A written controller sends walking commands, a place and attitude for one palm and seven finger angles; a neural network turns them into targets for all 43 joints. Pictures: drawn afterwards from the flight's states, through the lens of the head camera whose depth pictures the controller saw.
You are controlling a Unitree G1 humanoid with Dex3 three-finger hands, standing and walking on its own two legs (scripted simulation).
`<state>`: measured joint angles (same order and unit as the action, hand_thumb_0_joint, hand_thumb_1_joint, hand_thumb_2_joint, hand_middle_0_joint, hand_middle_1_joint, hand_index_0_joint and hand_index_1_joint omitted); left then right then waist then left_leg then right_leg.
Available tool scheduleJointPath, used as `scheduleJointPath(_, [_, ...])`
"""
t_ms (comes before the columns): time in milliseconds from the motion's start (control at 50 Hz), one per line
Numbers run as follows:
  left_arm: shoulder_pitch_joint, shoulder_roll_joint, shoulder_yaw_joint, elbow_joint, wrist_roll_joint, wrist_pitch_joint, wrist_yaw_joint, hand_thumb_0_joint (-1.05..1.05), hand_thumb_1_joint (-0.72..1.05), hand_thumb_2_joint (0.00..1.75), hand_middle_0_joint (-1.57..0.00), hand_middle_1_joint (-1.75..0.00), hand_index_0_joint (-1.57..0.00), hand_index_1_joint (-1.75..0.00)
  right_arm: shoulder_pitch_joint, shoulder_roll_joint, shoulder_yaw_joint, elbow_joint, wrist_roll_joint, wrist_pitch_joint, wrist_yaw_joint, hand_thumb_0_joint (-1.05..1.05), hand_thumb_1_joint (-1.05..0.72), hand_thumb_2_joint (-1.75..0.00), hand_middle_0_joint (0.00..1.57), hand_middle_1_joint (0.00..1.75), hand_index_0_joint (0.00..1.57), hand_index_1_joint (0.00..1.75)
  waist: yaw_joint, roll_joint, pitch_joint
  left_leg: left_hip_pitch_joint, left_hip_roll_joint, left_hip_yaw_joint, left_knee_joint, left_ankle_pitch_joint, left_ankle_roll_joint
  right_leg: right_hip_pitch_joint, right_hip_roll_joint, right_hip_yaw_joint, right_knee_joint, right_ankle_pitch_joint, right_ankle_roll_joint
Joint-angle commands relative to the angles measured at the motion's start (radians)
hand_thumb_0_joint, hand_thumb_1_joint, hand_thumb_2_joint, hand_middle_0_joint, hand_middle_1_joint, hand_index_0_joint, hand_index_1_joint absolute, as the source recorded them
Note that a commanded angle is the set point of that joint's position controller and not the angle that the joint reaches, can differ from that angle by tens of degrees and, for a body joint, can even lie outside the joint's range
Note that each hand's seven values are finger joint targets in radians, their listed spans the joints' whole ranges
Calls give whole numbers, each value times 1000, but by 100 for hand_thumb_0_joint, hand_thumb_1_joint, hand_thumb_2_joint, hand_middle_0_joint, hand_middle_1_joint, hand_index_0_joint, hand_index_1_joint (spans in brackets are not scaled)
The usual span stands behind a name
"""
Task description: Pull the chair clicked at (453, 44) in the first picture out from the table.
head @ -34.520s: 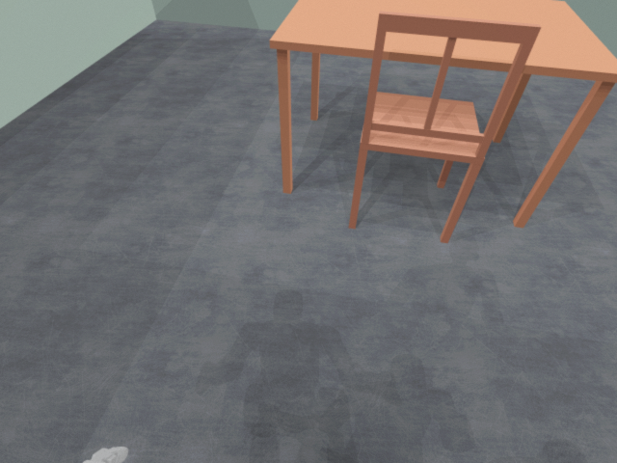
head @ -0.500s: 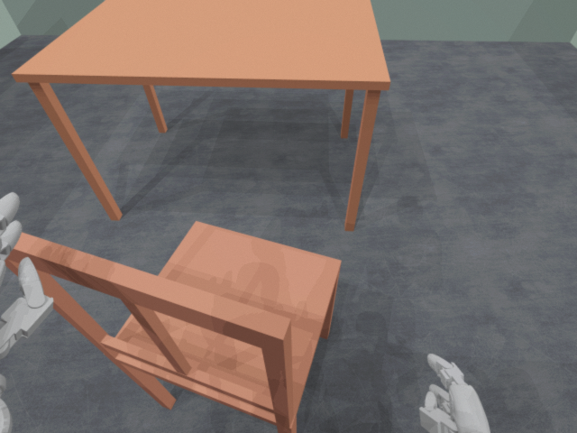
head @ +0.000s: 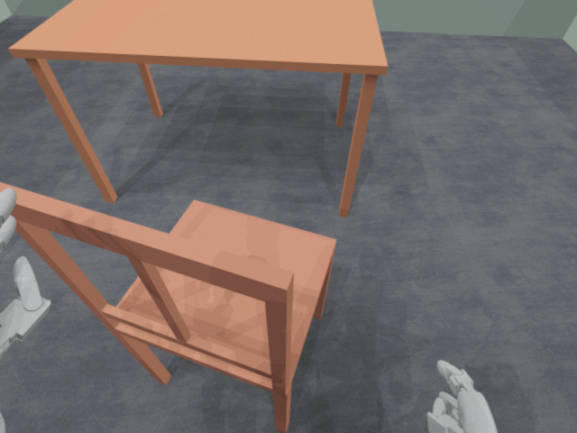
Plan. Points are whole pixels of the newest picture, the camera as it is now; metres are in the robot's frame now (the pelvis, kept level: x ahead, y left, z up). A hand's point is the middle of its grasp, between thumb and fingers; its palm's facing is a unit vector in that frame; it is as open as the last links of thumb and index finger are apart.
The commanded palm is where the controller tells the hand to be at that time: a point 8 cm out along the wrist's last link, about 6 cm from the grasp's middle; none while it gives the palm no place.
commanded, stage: step back with the hand held close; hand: left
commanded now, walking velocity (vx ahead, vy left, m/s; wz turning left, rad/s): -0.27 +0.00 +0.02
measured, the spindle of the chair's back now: (164, 302) +0.31 +0.24 -0.07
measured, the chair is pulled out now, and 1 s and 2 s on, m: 0.67 0.67 0.67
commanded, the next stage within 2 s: stop stepping back and stand still in 1.02 s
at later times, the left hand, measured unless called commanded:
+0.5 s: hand (25, 323) +0.18 +0.27 +0.16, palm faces +0.45 -0.74 -0.49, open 7.4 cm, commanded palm +0.10 +0.31 +0.18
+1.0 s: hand (54, 393) +0.12 +0.20 +0.18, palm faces +0.25 -0.75 -0.61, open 7.4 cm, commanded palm +0.06 +0.24 +0.18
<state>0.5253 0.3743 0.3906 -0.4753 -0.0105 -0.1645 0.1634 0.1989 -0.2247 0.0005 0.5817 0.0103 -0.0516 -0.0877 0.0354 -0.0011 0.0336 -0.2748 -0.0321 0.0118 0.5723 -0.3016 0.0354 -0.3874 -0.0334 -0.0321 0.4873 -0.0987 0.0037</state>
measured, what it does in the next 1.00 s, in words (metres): walks backwards: right foot, then left foot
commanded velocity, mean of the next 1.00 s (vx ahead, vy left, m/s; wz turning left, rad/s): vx -0.39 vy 0.00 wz -0.01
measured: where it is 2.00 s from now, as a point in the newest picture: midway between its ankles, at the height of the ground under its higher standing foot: outside the picture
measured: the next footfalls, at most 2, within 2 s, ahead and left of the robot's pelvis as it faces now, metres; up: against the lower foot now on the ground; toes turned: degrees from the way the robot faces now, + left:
right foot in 0.74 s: -0.11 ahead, -0.16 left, +0.00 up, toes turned +1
left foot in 0.98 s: -0.02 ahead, +0.05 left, +0.00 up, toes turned +0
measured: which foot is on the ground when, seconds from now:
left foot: down 0.00-0.82, up 0.84-0.96, down 0.98-1.00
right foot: down 0.00-0.48, up 0.50-0.72, down 0.74-0.98, up 1.00-1.00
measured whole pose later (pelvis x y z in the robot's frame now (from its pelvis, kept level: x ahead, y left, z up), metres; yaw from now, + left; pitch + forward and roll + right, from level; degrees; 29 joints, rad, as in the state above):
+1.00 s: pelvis -0.09 -0.05 +0.01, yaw -3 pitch +4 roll -1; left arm 0.70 0.51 0.52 -0.64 -0.05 -0.27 0.13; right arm 0.10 -0.22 0.00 0.59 0.01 -0.09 -0.09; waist 0.00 -0.03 0.07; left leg -0.36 0.02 0.06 0.47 0.03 0.04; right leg -0.33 0.04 -0.04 0.70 -0.30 0.01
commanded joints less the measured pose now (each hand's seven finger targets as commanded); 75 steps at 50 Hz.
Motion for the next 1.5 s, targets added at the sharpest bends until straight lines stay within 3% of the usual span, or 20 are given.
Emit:
scheduleJointPath(0, [-51,241,162,-253,8,-92,42,0,90,90,-20,-30,-20,-30,-74,-118,-43,-154,-6,-64,-6,0,-90,-90,20,30,20,30,-20,7,-84,-224,80,-127,-167,-261,37,193,-84,188,-135,-348,-29])
scheduleJointPath(180, [-17,240,210,-242,26,-122,37,0,90,90,-20,-30,-20,-30,-83,-125,-57,-152,-6,-102,-11,0,-90,-90,20,30,20,30,-14,162,-100,-513,181,-210,-273,-225,78,479,-1,108,197,97,1])
scheduleJointPath(320, [-82,238,168,-221,12,-123,34,0,90,90,-20,-30,-20,-30,-39,-120,-75,-108,-19,-96,8,0,-90,-90,20,30,20,30,-31,-138,-90,-221,30,-93,35,-220,14,103,-180,310,-138,-137,-92])
scheduleJointPath(380, [-36,243,176,-238,2,-121,51,0,90,90,-20,-30,-20,-30,-42,-104,-66,-94,-21,-78,13,0,-90,-90,20,30,20,30,-36,-139,-131,-70,29,-82,46,-153,8,-11,-202,249,-187,-282,-104])
scheduleJointPath(480, [6,264,247,-330,35,-154,47,0,90,90,-20,-30,-20,-30,-88,-106,-67,-122,-19,-104,-6,0,-90,-90,20,30,20,30,-37,299,-176,-460,351,-390,-364,-163,151,298,60,61,487,-197,15])
scheduleJointPath(540, [7,264,245,-338,13,-171,41,0,90,90,-20,-30,-20,-30,-59,-104,-86,-92,-31,-139,-6,0,-90,-90,20,30,20,30,-26,158,-146,-244,322,-307,-239,264,146,123,57,88,458,-356,-5])
scheduleJointPath(660, [11,226,169,-281,-4,-175,24,0,90,90,-20,-30,-20,-30,-57,-100,-64,9,-57,-181,17,0,-90,-90,20,30,20,30,-24,275,-211,330,281,-246,-91,959,86,-28,26,61,-17,-258,-16])
scheduleJointPath(760, [41,312,241,-316,-12,-179,1,0,90,90,-20,-30,-20,-30,-101,-109,-71,-38,-40,-130,21,0,-90,-90,20,30,20,30,6,40,-357,287,180,-77,70,758,9,229,-15,40,-196,392,0])
scheduleJointPath(820, [81,326,285,-292,-41,-165,-3,0,90,90,-20,-30,-20,-30,-159,-85,-82,-137,11,-93,7,0,-90,-90,20,30,20,30,25,-380,-296,-224,-35,36,309,-188,-37,475,-259,144,-66,1175,-61])
scheduleJointPath(880, [213,287,293,-238,-42,-147,1,0,90,90,-20,-30,-20,-30,-192,-27,-11,-143,-1,-87,-12,0,-90,-90,20,30,20,30,-6,-150,-259,-272,-2,57,54,-146,-20,502,-223,78,65,1190,-78])
scheduleJointPath(920, [179,287,263,-326,-50,-156,7,0,90,90,-20,-30,-20,-30,-184,-57,-12,-126,-2,-72,-22,0,-90,-90,20,30,20,30,-51,73,-291,101,31,73,-227,594,-17,282,-75,-30,238,850,5])
scheduleJointPath(960, [191,268,215,-332,-43,-159,2,0,90,90,-20,-30,-20,-30,-131,-88,-66,-82,-14,-93,-8,0,-90,-90,20,30,20,30,-43,246,-330,409,393,-290,-146,1210,132,-140,55,91,631,-494,16])
scheduleJointPath(1080, [37,305,241,-280,-33,-140,14,0,90,90,-20,-30,-20,-30,-88,-92,-75,-70,-14,-152,1,0,-90,-90,20,30,20,30,-21,168,-152,76,312,-152,-212,740,107,-8,-3,47,440,-372,-6])
scheduleJointPath(1180, [143,275,227,-254,-36,-110,17,0,90,90,-20,-30,-20,-30,-77,-117,-63,-135,13,-114,2,0,-90,-90,20,30,20,30,-10,232,-106,-368,169,-48,-173,-380,25,386,-9,-20,113,-248,1])
scheduleJointPath(1200, [100,271,213,-265,-26,-108,19,0,90,90,-20,-30,-20,-30,-71,-108,-66,-133,10,-110,5,0,-90,-90,20,30,20,30,-13,100,-70,-355,85,18,-1,-406,-14,296,-66,48,-28,-319,-13])
scheduleJointPath(1240, [-11,320,213,-296,-43,-82,26,0,90,90,-20,-30,-20,-30,-87,-104,-63,-125,-1,-106,9,0,-90,-90,20,30,20,30,-17,-280,-11,-211,-14,-18,663,-240,-62,-174,-433,595,-455,-720,-176])
scheduleJointPath(1300, [-201,284,169,-250,-21,-60,9,0,90,90,-20,-30,-20,-30,-47,-93,-40,-60,-11,-88,0,0,-90,-90,20,30,20,30,-90,-329,-71,-52,67,-41,809,-111,-48,-324,-329,278,-355,-745,-113])
scheduleJointPath(1420, [-146,232,133,-280,3,-76,35,0,90,90,-20,-30,-20,-30,-2,-110,-41,-79,-29,-124,-5,0,-90,-90,20,30,20,30,-62,34,-110,34,23,61,-212,-164,13,36,-182,47,-13,-462,-33])
scheduleJointPath(1460, [-176,225,131,-322,9,-98,36,0,90,90,-20,-30,-20,-30,10,-137,-58,-113,-36,-144,-1,0,-90,-90,20,30,20,30,-50,388,-52,-62,210,-200,-382,-182,114,2,2,-99,481,-389,22])
scheduleJointPath(1480, [-184,259,149,-341,26,-106,26,0,90,90,-20,-30,-20,-30,11,-124,-62,-116,-29,-149,7,0,-90,-90,20,30,20,30,-46,402,-67,-128,287,-270,-383,-153,179,-42,39,-76,750,-414,32])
